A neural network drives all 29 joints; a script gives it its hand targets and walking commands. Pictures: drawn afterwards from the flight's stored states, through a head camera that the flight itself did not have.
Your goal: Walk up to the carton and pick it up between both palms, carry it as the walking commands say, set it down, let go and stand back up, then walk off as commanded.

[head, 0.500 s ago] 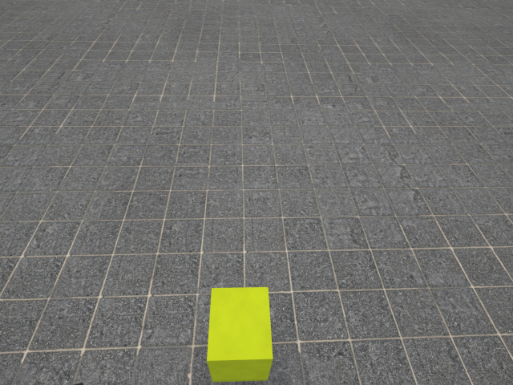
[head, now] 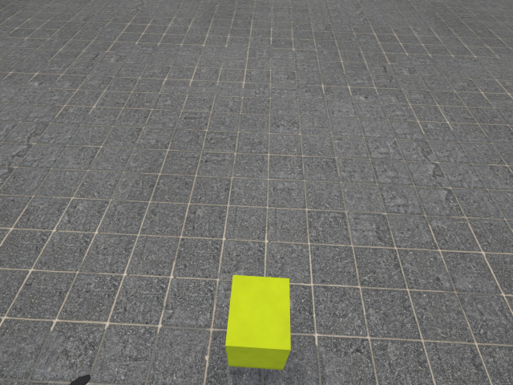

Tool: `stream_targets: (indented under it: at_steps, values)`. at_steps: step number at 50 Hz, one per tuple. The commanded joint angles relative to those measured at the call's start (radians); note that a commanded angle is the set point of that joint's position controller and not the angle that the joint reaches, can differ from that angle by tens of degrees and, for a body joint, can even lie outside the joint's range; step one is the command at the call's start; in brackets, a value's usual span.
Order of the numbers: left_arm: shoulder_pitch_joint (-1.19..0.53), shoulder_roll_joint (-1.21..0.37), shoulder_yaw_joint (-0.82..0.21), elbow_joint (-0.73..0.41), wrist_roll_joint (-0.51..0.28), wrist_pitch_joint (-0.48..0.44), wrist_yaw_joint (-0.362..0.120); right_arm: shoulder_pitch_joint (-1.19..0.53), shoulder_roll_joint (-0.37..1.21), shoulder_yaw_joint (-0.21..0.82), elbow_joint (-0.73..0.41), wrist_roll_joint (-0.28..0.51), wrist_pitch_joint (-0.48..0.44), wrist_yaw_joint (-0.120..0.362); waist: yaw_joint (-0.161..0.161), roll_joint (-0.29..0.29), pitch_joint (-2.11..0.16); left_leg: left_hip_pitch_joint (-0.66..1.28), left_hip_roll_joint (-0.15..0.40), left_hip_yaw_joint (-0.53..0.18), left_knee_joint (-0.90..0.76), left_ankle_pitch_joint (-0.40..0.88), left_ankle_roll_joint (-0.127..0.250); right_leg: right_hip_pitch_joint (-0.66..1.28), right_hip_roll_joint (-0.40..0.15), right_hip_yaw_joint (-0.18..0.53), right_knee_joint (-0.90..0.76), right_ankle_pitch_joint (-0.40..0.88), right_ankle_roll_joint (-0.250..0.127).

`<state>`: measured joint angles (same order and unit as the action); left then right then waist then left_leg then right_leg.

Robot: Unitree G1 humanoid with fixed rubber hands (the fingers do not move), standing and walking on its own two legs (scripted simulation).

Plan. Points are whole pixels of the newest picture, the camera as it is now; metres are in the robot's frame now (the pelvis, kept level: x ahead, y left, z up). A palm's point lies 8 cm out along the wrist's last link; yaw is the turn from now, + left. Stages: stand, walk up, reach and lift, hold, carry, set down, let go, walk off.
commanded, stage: walk off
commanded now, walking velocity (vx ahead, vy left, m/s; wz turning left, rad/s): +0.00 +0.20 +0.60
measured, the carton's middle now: (258, 323) +0.43 +0.00 -0.65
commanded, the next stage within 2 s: none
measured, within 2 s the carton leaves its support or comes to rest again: neither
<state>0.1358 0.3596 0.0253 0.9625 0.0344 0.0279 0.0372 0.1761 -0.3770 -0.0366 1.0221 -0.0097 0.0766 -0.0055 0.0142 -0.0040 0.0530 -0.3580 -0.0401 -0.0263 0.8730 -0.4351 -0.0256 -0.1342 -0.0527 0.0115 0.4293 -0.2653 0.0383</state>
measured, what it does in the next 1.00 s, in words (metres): steps to the left, turning left: left foot, then right foot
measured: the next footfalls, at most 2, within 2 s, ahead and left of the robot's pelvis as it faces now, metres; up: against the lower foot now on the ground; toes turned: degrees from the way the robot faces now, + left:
left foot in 0.16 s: +0.05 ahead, +0.18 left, +0.00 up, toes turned +8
right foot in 0.58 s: +0.06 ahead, +0.04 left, +0.00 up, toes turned +16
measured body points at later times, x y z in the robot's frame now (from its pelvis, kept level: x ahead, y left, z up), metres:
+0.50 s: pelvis -0.01 +0.12 -0.01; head +0.02 +0.12 +0.44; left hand +0.03 +0.43 -0.12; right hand +0.11 -0.14 -0.15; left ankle +0.01 +0.18 -0.74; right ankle +0.02 +0.02 -0.71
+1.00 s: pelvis -0.06 +0.23 -0.02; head -0.03 +0.27 +0.43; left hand -0.21 +0.52 -0.15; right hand +0.23 +0.09 -0.13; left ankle -0.11 +0.37 -0.75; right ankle +0.02 +0.04 -0.73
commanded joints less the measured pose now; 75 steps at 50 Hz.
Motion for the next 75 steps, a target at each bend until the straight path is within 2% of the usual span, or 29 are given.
stream_targets:
  at_steps: [1,5,7,8,9,10,13,15,21,28,29,30,31,33,36,42,46,48,49,50,51,55,62,68,69,70,71,73,75]
  values:
    - [-0.044,0.201,0.048,-0.063,0.005,-0.002,0.016,-0.006,-0.094,-0.029,-0.078,-0.005,0.008,0.016,-0.008,-0.129,0.018,-0.083,0.113,-0.053,0.117,-0.051,-0.021,-0.045,-0.338,0.138,-0.103,0.359,-0.159]
    - [0.014,0.244,0.075,-0.058,0.013,0.004,0.012,-0.004,-0.058,-0.021,-0.121,0.003,0.011,0.05,0.023,-0.237,-0.021,0.05,0.068,0.071,-0.164,0.0,-0.026,-0.041,-0.3,0.035,-0.016,0.452,-0.119]
    - [0.017,0.25,0.082,-0.059,0.0,0.005,0.01,0.081,-0.062,-0.029,-0.104,-0.003,0.006,0.057,-0.02,-0.207,-0.05,0.189,0.03,0.129,-0.376,0.166,-0.014,-0.083,-0.273,-0.027,0.118,0.352,-0.062]
    - [0.079,0.193,0.067,-0.059,0.001,0.004,0.007,0.141,-0.113,-0.044,-0.084,-0.023,-0.003,0.057,-0.041,-0.03,-0.092,0.337,0.058,0.049,-0.46,0.261,0.008,-0.187,-0.209,-0.099,0.322,0.185,-0.024]
    - [0.082,0.07,0.038,-0.116,0.003,0.014,0.006,0.16,-0.265,-0.062,-0.109,-0.023,-0.015,0.061,-0.054,0.401,-0.103,0.411,0.368,-0.389,-0.57,0.613,0.121,-0.469,-0.006,-0.174,0.636,-0.462,0.042]
    - [-0.02,0.073,0.032,-0.146,-0.019,0.041,0.031,0.206,-0.297,-0.074,-0.107,-0.002,-0.021,0.052,-0.114,0.382,-0.163,0.253,0.392,-0.406,-0.58,0.705,0.24,-0.394,-0.022,-0.034,0.796,-0.477,0.016]
    - [-0.018,0.116,0.045,-0.119,-0.027,0.038,0.027,0.061,-0.152,-0.044,-0.136,-0.016,-0.007,0.017,-0.028,0.123,-0.035,0.184,0.227,-0.233,-0.545,0.532,0.195,-0.392,-0.068,-0.01,0.798,-0.249,-0.011]
    - [0.045,0.109,0.042,-0.088,-0.02,0.034,0.026,0.041,-0.112,-0.032,-0.16,-0.013,-0.008,0.015,-0.023,0.114,-0.069,0.215,0.189,-0.203,-0.519,0.649,0.204,-0.362,-0.047,-0.038,0.746,-0.208,-0.004]
    - [0.028,0.069,0.028,-0.105,-0.036,0.033,0.048,0.094,-0.087,-0.027,-0.162,-0.021,-0.001,0.025,-0.051,0.118,-0.055,0.23,0.21,-0.326,-0.558,0.525,0.238,-0.304,-0.001,-0.038,0.476,-0.207,-0.012]
    - [0.175,0.075,0.039,-0.072,-0.043,0.012,0.06,0.013,-0.088,-0.032,-0.186,-0.017,0.007,0.036,0.027,0.065,-0.052,0.049,0.134,-0.391,-0.557,0.366,0.121,0.001,0.01,-0.001,0.085,-0.08,-0.044]
    - [0.263,0.112,0.053,-0.055,-0.029,0.002,0.066,-0.017,-0.071,-0.03,-0.203,-0.006,0.005,0.034,0.072,0.004,-0.065,-0.084,0.06,-0.335,-0.476,0.24,0.045,0.161,-0.091,0.077,-0.118,-0.06,-0.069]
    - [0.252,0.228,0.08,-0.071,-0.017,0.0,0.071,0.024,0.005,-0.026,-0.217,0.004,0.0,0.033,0.051,-0.329,-0.098,-0.263,-0.098,-0.124,-0.093,-0.074,-0.02,0.268,-0.47,0.434,-0.242,-0.114,-0.165]
    - [0.18,0.226,0.076,-0.084,-0.011,0.008,0.069,-0.016,-0.083,-0.047,-0.224,-0.05,0.0,0.031,0.036,-0.239,-0.003,-0.309,-0.034,-0.062,0.158,-0.098,-0.031,0.028,-0.573,0.459,-0.267,0.082,-0.251]
    - [0.089,0.102,0.047,-0.106,-0.013,-0.001,0.056,0.034,-0.09,-0.063,-0.197,-0.047,0.003,0.051,-0.047,-0.082,0.01,-0.206,0.027,-0.11,0.327,0.039,-0.043,-0.066,-0.406,0.218,-0.193,0.215,-0.198]
    - [0.059,0.097,0.053,-0.136,-0.01,-0.011,0.044,0.068,-0.032,-0.052,-0.176,-0.024,0.011,0.078,-0.042,-0.136,-0.005,-0.219,0.04,-0.043,0.379,0.114,-0.09,-0.041,-0.292,-0.001,-0.116,0.318,-0.147]
    - [0.173,0.186,0.092,-0.113,0.012,-0.015,0.02,-0.111,0.04,-0.005,-0.269,0.005,0.01,0.091,0.052,-0.246,-0.004,-0.115,0.095,0.101,-0.006,0.067,-0.103,-0.038,-0.303,-0.14,-0.047,0.442,-0.13]
    - [0.165,0.232,0.105,-0.113,-0.008,-0.012,0.007,-0.09,0.014,-0.014,-0.278,-0.008,0.008,0.077,0.039,-0.309,-0.049,0.017,0.073,0.163,-0.207,0.058,-0.059,-0.019,-0.352,-0.144,0.002,0.459,-0.083]
    - [0.148,0.203,0.097,-0.112,-0.012,-0.008,0.004,0.057,-0.028,-0.034,-0.223,-0.026,-0.005,0.068,-0.044,-0.192,-0.094,0.224,0.057,0.155,-0.442,0.214,-0.023,-0.085,-0.325,-0.183,0.194,0.37,-0.034]
    - [0.206,0.127,0.074,-0.115,-0.006,-0.005,-0.007,0.166,-0.116,-0.06,-0.183,-0.033,-0.017,0.061,-0.087,0.086,-0.145,0.42,0.171,-0.015,-0.523,0.412,0.016,-0.247,-0.233,-0.222,0.456,-0.002,0.01]
    - [0.158,0.009,0.05,-0.201,-0.001,0.02,0.0,0.174,-0.303,-0.087,-0.199,-0.01,-0.024,0.066,-0.093,0.44,-0.156,0.422,0.419,-0.348,-0.521,0.8,0.175,-0.531,-0.063,-0.22,0.659,-0.494,0.053]
    - [0.072,0.053,0.051,-0.208,-0.013,0.046,0.013,0.195,-0.26,-0.09,-0.196,0.001,-0.028,0.058,-0.137,0.346,-0.193,0.341,0.406,-0.289,-0.526,0.77,0.243,-0.491,-0.106,-0.092,0.802,-0.463,0.036]
    - [0.146,0.094,0.07,-0.138,-0.016,0.043,0.02,-0.034,-0.094,-0.044,-0.244,-0.019,-0.017,0.022,-0.017,0.211,-0.106,0.189,0.208,-0.119,-0.491,0.658,0.186,-0.412,-0.099,-0.065,0.789,-0.184,0.018]
    - [0.078,0.029,0.045,-0.154,-0.029,0.037,0.036,0.04,-0.064,-0.031,-0.234,-0.026,-0.011,0.038,-0.042,0.158,-0.064,0.132,0.225,-0.292,-0.541,0.468,0.258,-0.323,-0.015,-0.072,0.5,-0.183,-0.021]
    - [0.185,0.022,0.045,-0.112,-0.04,0.01,0.049,0.019,-0.064,-0.034,-0.23,-0.016,-0.001,0.043,0.018,0.078,-0.068,0.034,0.16,-0.376,-0.534,0.379,0.171,-0.023,0.018,-0.04,0.088,-0.055,-0.034]
    - [0.263,0.06,0.059,-0.097,-0.028,-0.002,0.056,0.002,-0.049,-0.031,-0.239,-0.002,-0.003,0.04,0.061,0.017,-0.081,-0.089,0.097,-0.34,-0.458,0.233,0.108,0.136,-0.078,0.033,-0.097,-0.02,-0.052]
    - [0.271,0.185,0.086,-0.107,-0.013,-0.006,0.06,0.038,0.031,-0.025,-0.255,0.011,-0.005,0.039,0.05,-0.284,-0.108,-0.282,-0.054,-0.14,-0.144,-0.052,0.022,0.273,-0.451,0.372,-0.24,-0.134,-0.135]
    - [0.198,0.214,0.092,-0.118,-0.009,0.003,0.058,-0.013,-0.056,-0.047,-0.265,-0.042,-0.003,0.035,0.044,-0.262,-0.009,-0.326,-0.025,-0.062,0.12,-0.101,-0.012,0.035,-0.576,0.438,-0.267,0.071,-0.239]
    - [0.099,0.079,0.059,-0.138,-0.011,-0.004,0.048,0.044,-0.075,-0.069,-0.229,-0.044,0.002,0.055,-0.041,-0.078,0.005,-0.219,0.029,-0.114,0.309,0.037,-0.027,-0.065,-0.409,0.194,-0.2,0.181,-0.187]
    - [0.048,0.057,0.056,-0.157,-0.015,-0.011,0.045,0.103,-0.032,-0.063,-0.199,-0.037,0.008,0.077,-0.056,-0.125,-0.01,-0.232,0.033,-0.076,0.406,0.109,-0.061,-0.045,-0.312,0.025,-0.143,0.243,-0.139]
